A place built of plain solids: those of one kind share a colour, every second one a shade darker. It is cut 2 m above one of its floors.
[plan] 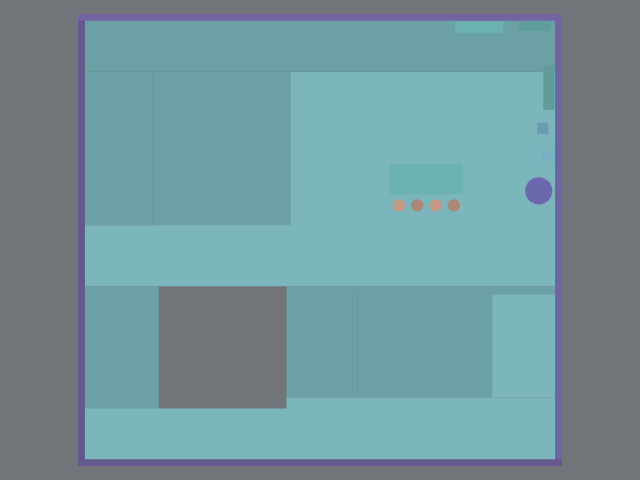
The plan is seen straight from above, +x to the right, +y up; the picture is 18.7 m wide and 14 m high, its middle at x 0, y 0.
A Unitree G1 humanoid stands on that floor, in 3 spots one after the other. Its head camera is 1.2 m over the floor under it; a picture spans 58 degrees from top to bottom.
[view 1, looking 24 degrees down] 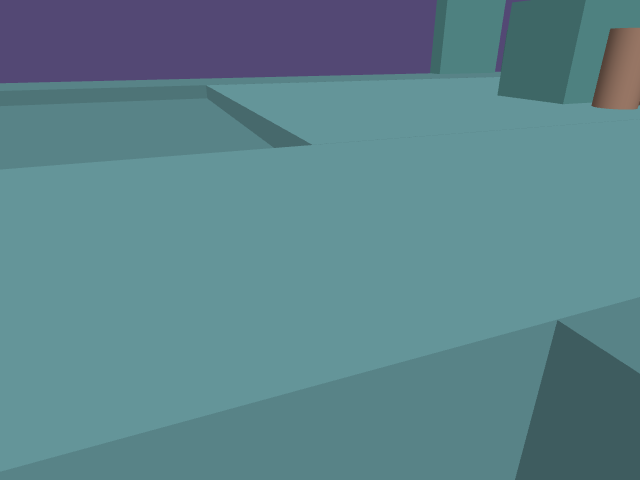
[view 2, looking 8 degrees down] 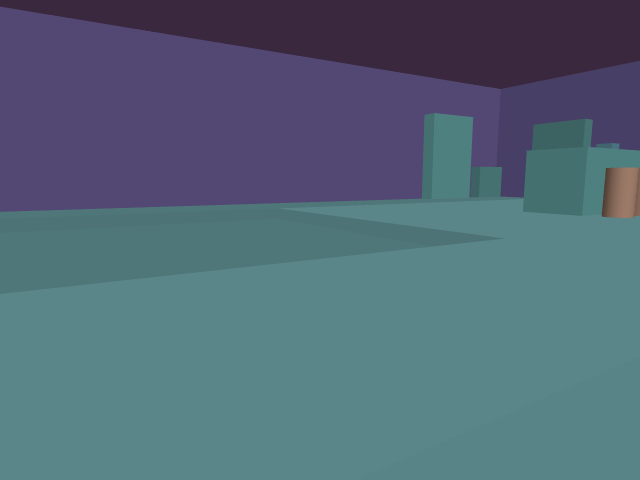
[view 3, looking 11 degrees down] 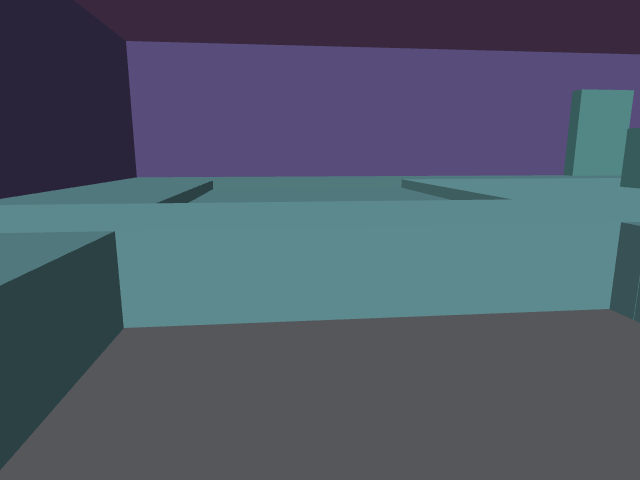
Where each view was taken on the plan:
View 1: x -1.69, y -1.86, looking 69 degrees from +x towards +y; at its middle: floor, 1.23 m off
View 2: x -4.09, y -1.89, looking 59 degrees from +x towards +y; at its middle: floor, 4.89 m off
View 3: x -3.62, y -4.38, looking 84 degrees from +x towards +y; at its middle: floor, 3.10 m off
